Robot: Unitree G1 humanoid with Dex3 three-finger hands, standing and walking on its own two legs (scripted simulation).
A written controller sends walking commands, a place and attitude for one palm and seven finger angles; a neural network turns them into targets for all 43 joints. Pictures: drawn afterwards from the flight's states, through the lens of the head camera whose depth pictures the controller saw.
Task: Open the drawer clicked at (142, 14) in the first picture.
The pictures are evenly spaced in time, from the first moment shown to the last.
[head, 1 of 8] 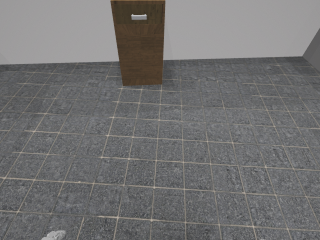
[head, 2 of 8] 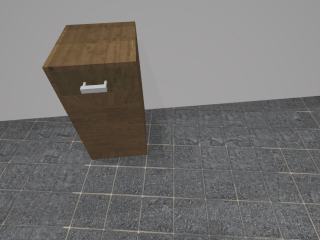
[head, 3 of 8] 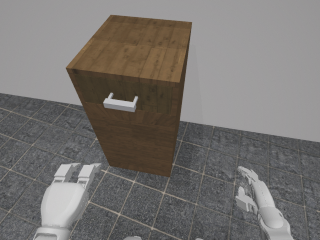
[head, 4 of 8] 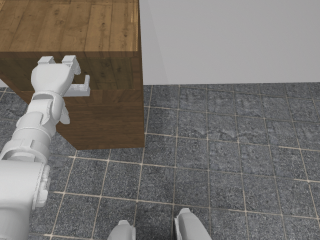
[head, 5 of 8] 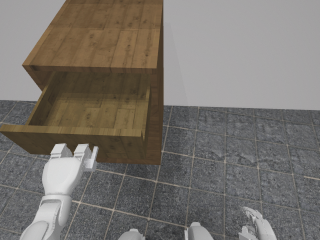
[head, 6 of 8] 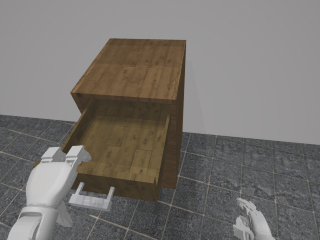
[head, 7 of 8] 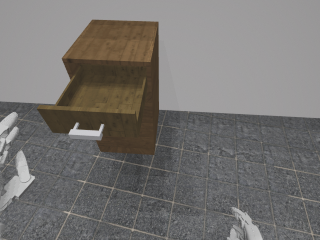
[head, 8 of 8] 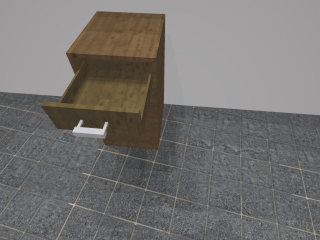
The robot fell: no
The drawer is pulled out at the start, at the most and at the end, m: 0.00 0.30 0.30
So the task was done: yes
